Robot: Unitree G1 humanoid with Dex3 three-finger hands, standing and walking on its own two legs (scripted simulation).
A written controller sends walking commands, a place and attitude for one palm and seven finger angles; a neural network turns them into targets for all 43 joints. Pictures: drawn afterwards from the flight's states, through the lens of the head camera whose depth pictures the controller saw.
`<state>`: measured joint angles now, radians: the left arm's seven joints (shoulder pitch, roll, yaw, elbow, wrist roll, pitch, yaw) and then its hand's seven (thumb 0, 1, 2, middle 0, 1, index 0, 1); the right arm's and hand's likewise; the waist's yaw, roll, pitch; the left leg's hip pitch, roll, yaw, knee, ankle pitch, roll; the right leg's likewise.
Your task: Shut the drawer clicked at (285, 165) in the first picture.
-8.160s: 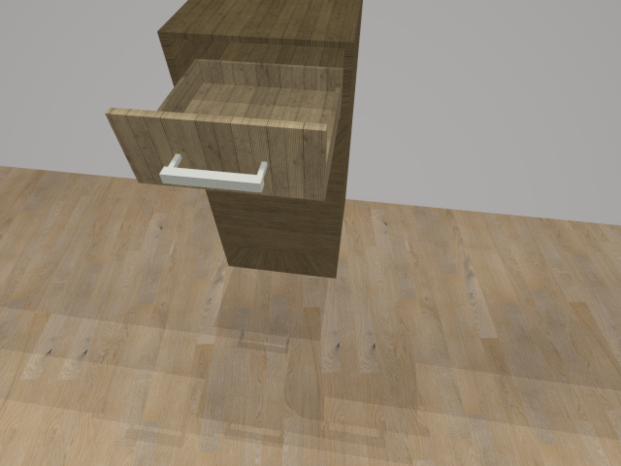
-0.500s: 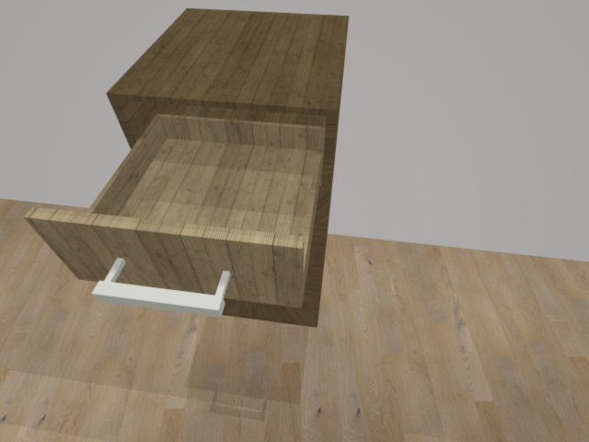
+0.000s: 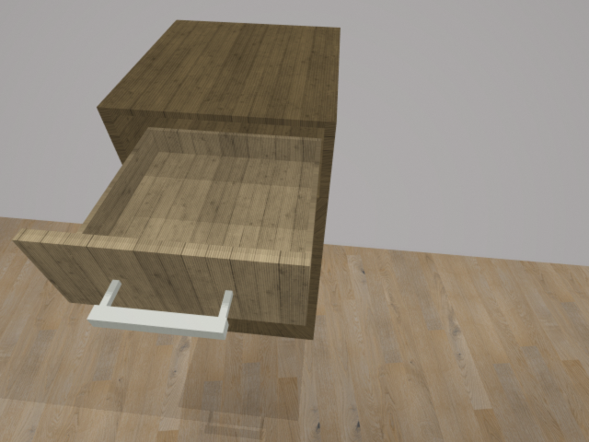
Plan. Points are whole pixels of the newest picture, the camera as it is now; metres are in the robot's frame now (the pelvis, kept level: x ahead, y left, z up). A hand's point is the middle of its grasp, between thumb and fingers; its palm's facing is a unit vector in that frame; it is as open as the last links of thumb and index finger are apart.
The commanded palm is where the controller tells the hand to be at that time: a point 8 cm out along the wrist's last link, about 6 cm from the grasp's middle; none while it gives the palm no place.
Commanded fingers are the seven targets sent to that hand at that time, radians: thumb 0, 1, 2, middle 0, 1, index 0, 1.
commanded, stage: come to a stop and stand still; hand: left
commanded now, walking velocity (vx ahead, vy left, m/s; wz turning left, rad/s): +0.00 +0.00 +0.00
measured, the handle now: (164, 307) +0.28 +0.20 +0.03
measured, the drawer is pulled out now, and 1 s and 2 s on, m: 0.30 0.30 0.29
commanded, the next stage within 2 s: look again from close up in 0.16 s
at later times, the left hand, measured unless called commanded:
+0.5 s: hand out of the picture +0.02 +0.20 -0.18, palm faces +0.00 -0.98 -0.21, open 7.4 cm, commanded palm none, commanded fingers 0.00 0.90 0.90 -0.20 -0.30 -0.20 -0.30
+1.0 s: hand out of the picture +0.12 +0.22 -0.10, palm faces +0.22 -0.95 -0.23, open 7.2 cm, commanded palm +0.10 +0.24 -0.06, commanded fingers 0.00 0.90 0.90 -0.34 -0.45 -0.34 -0.45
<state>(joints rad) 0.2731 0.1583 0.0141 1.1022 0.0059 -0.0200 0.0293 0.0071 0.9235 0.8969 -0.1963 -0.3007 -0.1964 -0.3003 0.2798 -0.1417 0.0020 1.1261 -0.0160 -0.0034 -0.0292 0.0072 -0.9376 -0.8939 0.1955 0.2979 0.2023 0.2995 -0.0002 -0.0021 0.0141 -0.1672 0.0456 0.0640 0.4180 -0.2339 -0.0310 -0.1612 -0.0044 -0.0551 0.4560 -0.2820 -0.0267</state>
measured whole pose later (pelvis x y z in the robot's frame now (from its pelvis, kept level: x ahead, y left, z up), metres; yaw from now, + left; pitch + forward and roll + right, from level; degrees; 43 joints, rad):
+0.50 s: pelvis +0.01 +0.02 -0.01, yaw -1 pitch -1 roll +0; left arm 0.30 0.15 -0.01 1.08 0.01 -0.01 0.04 0.00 0.91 0.90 -0.20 -0.30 -0.20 -0.30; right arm 0.32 -0.15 0.01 1.08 -0.02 -0.02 -0.02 0.01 -0.93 -0.89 0.20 0.30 0.20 0.30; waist -0.01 0.02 0.01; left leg -0.20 0.02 0.09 0.53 -0.31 0.01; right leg -0.20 -0.03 -0.02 0.55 -0.34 0.01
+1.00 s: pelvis +0.01 +0.02 -0.01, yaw +0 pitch +0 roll +1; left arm 0.49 0.19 0.03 0.34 -0.11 0.01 0.12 0.03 0.94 0.90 -0.22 -0.32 -0.22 -0.32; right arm 0.34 -0.19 0.00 0.95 0.03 -0.20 -0.07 0.01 -0.92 -0.89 0.20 0.30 0.20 0.30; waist 0.00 0.00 -0.01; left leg -0.23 0.02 0.07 0.52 -0.30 0.00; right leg -0.22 -0.03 -0.04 0.55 -0.34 0.00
